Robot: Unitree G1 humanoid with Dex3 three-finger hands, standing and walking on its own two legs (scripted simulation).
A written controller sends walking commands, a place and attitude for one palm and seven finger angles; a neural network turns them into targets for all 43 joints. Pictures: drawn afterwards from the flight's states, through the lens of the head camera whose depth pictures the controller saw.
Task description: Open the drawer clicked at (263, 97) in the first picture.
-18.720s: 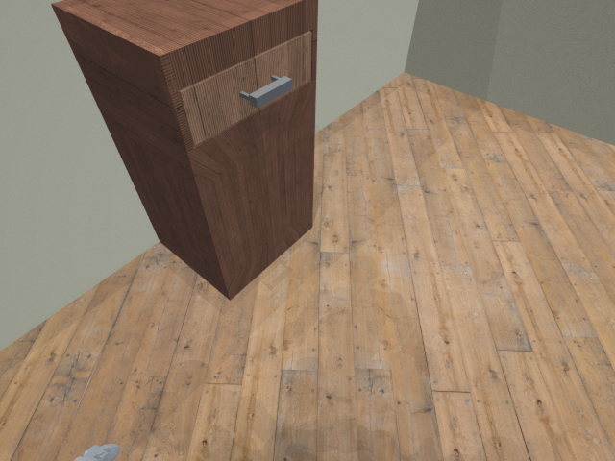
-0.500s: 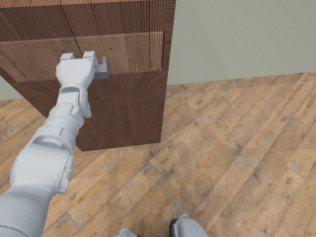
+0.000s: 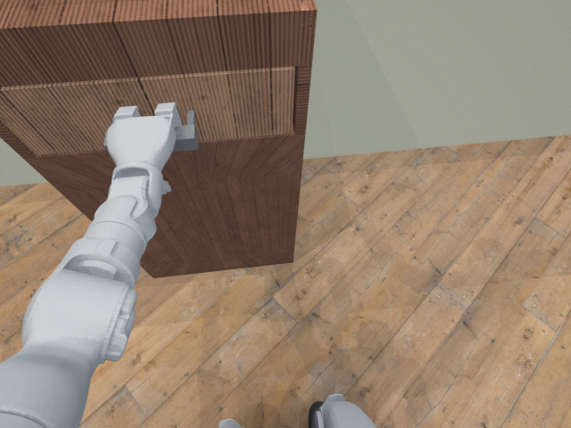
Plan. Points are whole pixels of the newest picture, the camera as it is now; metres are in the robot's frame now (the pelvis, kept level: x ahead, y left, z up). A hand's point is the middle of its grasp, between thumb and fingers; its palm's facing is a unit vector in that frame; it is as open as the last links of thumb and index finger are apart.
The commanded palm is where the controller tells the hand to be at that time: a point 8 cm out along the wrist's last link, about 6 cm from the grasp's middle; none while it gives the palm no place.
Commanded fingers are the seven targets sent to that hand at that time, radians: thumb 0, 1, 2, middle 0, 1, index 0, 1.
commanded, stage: close the thumb around the handle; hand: left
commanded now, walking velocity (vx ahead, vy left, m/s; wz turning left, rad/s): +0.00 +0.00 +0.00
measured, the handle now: (153, 130) +0.56 +0.15 +0.03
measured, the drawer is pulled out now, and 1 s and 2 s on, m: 0.00 0.02 0.08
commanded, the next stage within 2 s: pull the drawer open in 0.36 s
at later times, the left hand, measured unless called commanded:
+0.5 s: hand (154, 165) +0.51 +0.15 +0.01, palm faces -0.04 -0.01 -1.00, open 6.1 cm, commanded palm +0.48 +0.16 +0.06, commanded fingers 0.00 0.90 0.90 -0.40 -1.35 -0.40 -1.35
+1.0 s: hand (153, 176) +0.49 +0.15 +0.01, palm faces -0.02 -0.02 -1.00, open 6.2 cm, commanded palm +0.47 +0.16 +0.06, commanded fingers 0.00 0.90 0.90 -0.40 -1.35 -0.40 -1.35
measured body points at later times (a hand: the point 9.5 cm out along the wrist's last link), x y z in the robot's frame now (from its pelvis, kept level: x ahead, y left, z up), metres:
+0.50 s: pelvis +0.00 +0.00 +0.00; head +0.12 -0.02 +0.43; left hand +0.50 +0.15 +0.07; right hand -0.01 -0.28 -0.13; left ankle -0.05 +0.09 -0.70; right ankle +0.00 -0.11 -0.70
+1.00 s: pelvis +0.01 +0.00 +0.01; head +0.12 -0.01 +0.45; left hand +0.48 +0.15 +0.07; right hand +0.04 -0.27 -0.13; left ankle -0.05 +0.09 -0.70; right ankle +0.00 -0.11 -0.70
